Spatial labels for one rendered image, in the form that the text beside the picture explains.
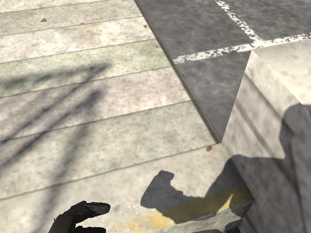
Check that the robot left hand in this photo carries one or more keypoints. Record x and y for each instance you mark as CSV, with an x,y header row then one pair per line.
x,y
66,222

